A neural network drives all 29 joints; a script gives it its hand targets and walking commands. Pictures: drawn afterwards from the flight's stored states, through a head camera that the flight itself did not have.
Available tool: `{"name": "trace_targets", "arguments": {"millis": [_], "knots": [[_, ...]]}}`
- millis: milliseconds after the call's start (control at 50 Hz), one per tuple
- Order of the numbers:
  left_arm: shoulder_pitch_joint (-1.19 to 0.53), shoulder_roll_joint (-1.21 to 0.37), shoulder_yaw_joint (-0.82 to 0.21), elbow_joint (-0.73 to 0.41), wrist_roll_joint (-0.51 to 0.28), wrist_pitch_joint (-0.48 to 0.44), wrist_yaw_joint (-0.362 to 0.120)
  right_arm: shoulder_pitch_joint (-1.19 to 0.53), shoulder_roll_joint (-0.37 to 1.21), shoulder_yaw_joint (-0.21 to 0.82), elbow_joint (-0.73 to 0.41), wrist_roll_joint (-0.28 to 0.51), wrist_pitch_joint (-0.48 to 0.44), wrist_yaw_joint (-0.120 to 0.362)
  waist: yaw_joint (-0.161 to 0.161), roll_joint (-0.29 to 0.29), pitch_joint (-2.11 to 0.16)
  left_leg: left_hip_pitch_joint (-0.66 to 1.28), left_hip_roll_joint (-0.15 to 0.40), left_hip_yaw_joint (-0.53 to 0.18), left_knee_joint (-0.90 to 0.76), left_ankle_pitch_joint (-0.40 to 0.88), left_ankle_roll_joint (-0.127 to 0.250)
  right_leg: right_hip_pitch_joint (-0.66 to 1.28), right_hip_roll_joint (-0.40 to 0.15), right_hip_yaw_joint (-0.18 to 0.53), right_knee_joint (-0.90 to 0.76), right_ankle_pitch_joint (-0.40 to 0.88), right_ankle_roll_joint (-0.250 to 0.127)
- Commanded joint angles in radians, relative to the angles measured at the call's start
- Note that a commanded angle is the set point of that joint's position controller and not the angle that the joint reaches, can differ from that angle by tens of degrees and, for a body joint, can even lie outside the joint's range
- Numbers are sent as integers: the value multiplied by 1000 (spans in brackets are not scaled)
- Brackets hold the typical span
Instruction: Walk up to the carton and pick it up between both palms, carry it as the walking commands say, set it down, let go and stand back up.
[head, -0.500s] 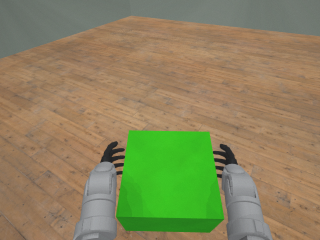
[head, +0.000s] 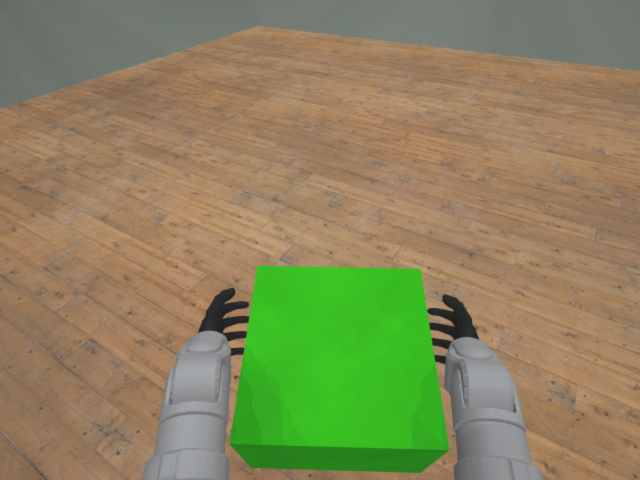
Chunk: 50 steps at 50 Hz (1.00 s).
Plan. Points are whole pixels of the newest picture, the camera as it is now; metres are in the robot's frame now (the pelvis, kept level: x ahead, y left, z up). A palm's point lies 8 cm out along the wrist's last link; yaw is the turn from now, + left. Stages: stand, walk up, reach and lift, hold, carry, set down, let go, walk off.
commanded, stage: hold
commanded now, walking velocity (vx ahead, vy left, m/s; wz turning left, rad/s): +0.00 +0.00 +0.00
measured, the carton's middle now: (336, 367) +0.31 +0.00 -0.04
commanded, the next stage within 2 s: carry in 0.16 s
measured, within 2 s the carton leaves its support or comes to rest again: neither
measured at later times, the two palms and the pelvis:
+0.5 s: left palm (176, 303) +0.32 +0.21 +0.09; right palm (420, 299) +0.32 -0.11 +0.09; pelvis +0.03 +0.03 +0.01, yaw +2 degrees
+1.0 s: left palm (212, 217) +0.52 +0.21 +0.08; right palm (394, 208) +0.54 -0.10 +0.08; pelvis +0.24 +0.04 -0.01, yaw +3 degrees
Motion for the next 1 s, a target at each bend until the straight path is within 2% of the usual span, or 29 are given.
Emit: {"name": "trace_targets", "arguments": {"millis": [0, 20, 40, 80, 120, 140, 180, 200, 220, 280, 300, 320, 340, 360, 420, 460, 540, 600, 660, 680, 700, 720, 740, 760, 820, 880, 920, 940, 980], "knots": [[-488, -898, -536, -24, -291, -35, -286, -532, 912, 558, -27, 293, -43, 371, 13, -26, -227, -169, -5, -7, -75, 131, -4, 260, 17, 24, 1, 117, 28], [-480, -912, -533, 13, -292, -26, -286, -507, 889, 550, -19, 288, -43, 370, 6, -2, -203, -159, -8, -11, -79, 123, -4, 235, 16, 30, 1, 118, 24], [-464, -888, -520, 1, -276, -28, -285, -527, 902, 554, -24, 288, -42, 370, 34, -11, -215, -194, -11, -4, -80, 95, 1, 282, 8, 36, -2, 100, 24], [-485, -916, -522, 21, -290, -30, -293, -568, 906, 549, -35, 281, -42, 372, 5, -43, -190, -198, -6, -1, -82, 47, 8, 237, 11, 33, 3, 62, 27], [-474, -907, -534, -3, -288, -31, -291, -531, 910, 557, -29, 289, -46, 373, 20, 3, -235, -170, -7, -9, -74, 130, -2, 262, 9, 36, 9, 122, 22], [-541, -954, -603, -15, -336, -8, -294, -576, 889, 610, -65, 306, -48, 361, 9, -117, -319, -171, 115, 34, 127, -24, -8, 91, -222, 89, 40, 56, -27], [-545, -939, -591, 4, -342, 3, -282, -636, 910, 595, -33, 337, -30, 359, 21, -162, -277, -286, 37, 110, 252, -288, 0, -29, -287, 292, -93, -399, -96], [-580, -938, -619, -37, -369, 10, -279, -691, 930, 620, -57, 380, -21, 365, 22, -204, -256, -347, 42, 116, 370, -279, -9, -65, -344, 373, -165, -541, -125], [-567, -946, -629, -31, -377, 25, -271, -697, 924, 624, -51, 400, -1, 368, 19, -242, -245, -357, 73, 122, 359, -263, -12, -91, -352, 350, -196, -543, -129], [-607, -936, -679, -109, -427, 87, -239, -680, 944, 638, -47, 461, 59, 369, -8, -164, -302, -109, 20, 196, 110, -160, 1, -231, -231, 129, -127, -447, -64], [-636, -954, -698, -163, -444, 112, -232, -611, 952, 636, -41, 468, 90, 366, -23, -114, -334, 23, 41, 167, 52, -168, 15, -327, -185, 60, -30, -459, -28], [-677, -977, -726, -189, -474, 144, -229, -652, 944, 653, -99, 489, 107, 356, -43, 49, -331, 133, 171, -31, -76, -341, 57, -494, -102, -55, 181, -418, 40], [-670, -970, -713, -179, -474, 174, -232, -682, 947, 649, -100, 487, 129, 347, -38, 213, -304, 125, 387, -354, -201, -562, 124, -613, -41, -153, 426, -335, 68], [-658, -984, -710, -153, -485, 208, -231, -620, 938, 638, -61, 487, 169, 343, -19, 160, -224, 24, 460, -428, -260, -605, 155, -647, -102, -67, 550, -275, 59], [-714, -1002, -748, -265, -583, 275, -233, -734, 943, 716, -293, 563, 238, 321, -22, 25, -259, 66, 372, -201, -252, -359, 110, -665, -124, -60, 588, -171, 64], [-719, -1027, -786, -287, -632, 346, -223, -719, 931, 702, -328, 581, 310, 301, -22, 78, -260, 16, 307, -72, -246, -232, 91, -582, -115, -107, 507, -132, 86], [-687, -996, -765, -286, -641, 442, -192, -678, 922, 668, -300, 591, 418, 291, -20, 145, -277, 84, 281, 16, -154, 49, 99, -550, -89, -160, 360, -108, 66], [-692, -1006, -741, -314, -653, 496, -188, -730, 928, 655, -338, 616, 462, 290, -30, 204, -247, 5, 290, 32, -125, 41, 109, -462, -65, -212, 253, -151, 52], [-654, -1002, -711, -341, -648, 522, -187, -729, 939, 668, -370, 622, 490, 279, -13, 99, -321, -108, 243, 116, 42, 78, 85, -139, -36, -265, 53, -55, 39], [-654, -1026, -713, -335, -654, 530, -186, -685, 954, 658, -346, 618, 508, 278, -7, 29, -366, -228, 198, 179, 164, -7, 44, 65, -87, -212, 57, -70, 23], [-616, -1028, -699, -330, -647, 536, -183, -691, 940, 652, -342, 626, 515, 277, 19, -43, -414, -411, 167, 225, 365, -111, 7, 244, -225, -12, 22, -233, -26], [-596, -1001, -679, -317, -627, 543, -176, -655, 953, 648, -297, 628, 528, 279, 28, -255, -452, -679, 90, 241, 571, -237, -25, 449, -443, 377, -44, -249, -145], [-617, -990, -672, -288, -612, 543, -171, -713, 964, 669, -317, 636, 530, 287, 30, -246, -418, -814, 81, 148, 659, -308, -14, 453, -501, 467, -49, -193, -225], [-652, -1021, -676, -317, -613, 534, -168, -804, 973, 691, -388, 648, 521, 289, 28, -221, -403, -822, 117, 114, 671, -321, -5, 372, -498, 446, -60, -223, -231], [-750, -1052, -724, -456, -639, 518, -156, -817, 1045, 724, -401, 693, 510, 293, 24, -162, -341, -658, 135, 157, 506, -258, -16, 138, -407, 177, -121, -292, -154], [-696, -1044, -737, -494, -646, 514, -164, -773, 1020, 710, -455, 667, 494, 280, 24, -231, -370, -454, 85, 233, 292, -89, -14, 55, -304, -40, -105, -210, -101], [-616, -1040, -739, -475, -647, 522, -170, -705, 1002, 717, -465, 648, 495, 268, 22, -241, -354, -377, 70, 276, 194, 29, -20, 40, -283, -81, -90, -190, -98], [-610, -1034, -755, -501, -646, 522, -175, -718, 1007, 719, -498, 652, 495, 270, 14, -159, -365, -275, 53, 309, 174, 130, -15, -10, -277, -93, -45, -162, -89], [-572, -1021, -770, -474, -643, 526, -182, -573, 993, 708, -411, 615, 500, 265, -3, -115, -393, -58, 51, 313, 123, 60, -1, -111, -223, -153, 120, -150, -48]]}}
